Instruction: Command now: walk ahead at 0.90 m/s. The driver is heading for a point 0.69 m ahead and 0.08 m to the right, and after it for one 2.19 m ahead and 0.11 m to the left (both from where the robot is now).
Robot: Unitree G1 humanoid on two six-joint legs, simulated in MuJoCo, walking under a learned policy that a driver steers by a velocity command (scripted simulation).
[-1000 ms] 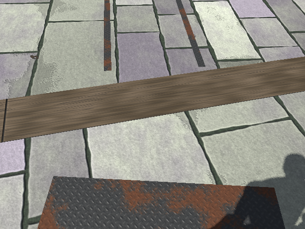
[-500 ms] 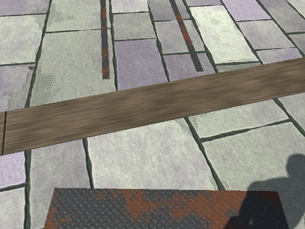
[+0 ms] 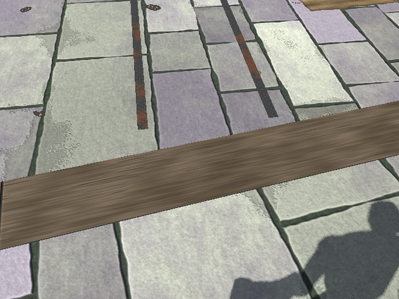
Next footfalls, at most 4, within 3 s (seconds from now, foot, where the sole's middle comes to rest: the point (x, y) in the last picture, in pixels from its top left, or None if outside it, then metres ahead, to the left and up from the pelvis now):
0.26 right None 0.43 -0.10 -0.78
0.72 left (187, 214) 0.88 0.05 -0.78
1.12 right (239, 211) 0.89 -0.16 -0.78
2.88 right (229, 141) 1.29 -0.15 -0.78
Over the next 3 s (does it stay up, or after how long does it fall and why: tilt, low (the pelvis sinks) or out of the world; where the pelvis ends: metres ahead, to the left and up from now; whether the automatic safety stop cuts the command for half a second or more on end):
stays up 1.22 -0.08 -0.02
